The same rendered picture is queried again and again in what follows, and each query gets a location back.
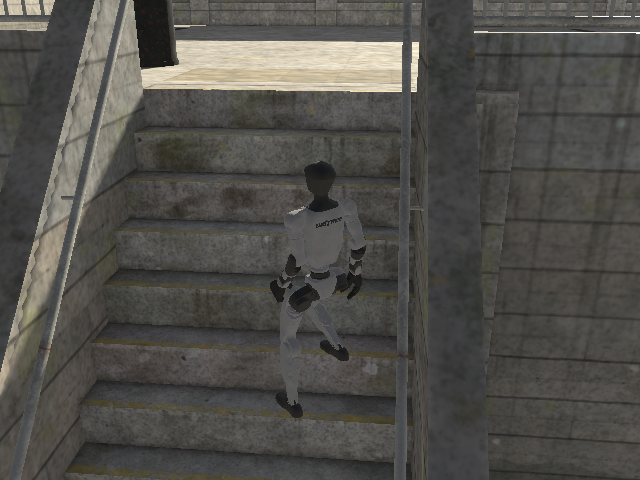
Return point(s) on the left robot shin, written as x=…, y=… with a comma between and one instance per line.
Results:
x=290, y=368

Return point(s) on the left robot hand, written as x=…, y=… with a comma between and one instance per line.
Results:
x=277, y=291

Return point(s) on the right robot hand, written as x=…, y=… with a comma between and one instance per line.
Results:
x=357, y=280

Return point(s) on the robot left forearm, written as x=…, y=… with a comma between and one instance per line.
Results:
x=289, y=273

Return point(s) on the right robot thigh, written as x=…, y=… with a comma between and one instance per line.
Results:
x=341, y=280

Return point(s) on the robot right forearm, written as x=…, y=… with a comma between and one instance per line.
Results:
x=355, y=260

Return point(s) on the right robot upper arm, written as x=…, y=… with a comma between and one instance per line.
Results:
x=353, y=224

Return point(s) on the left robot upper arm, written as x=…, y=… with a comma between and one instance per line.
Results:
x=294, y=221

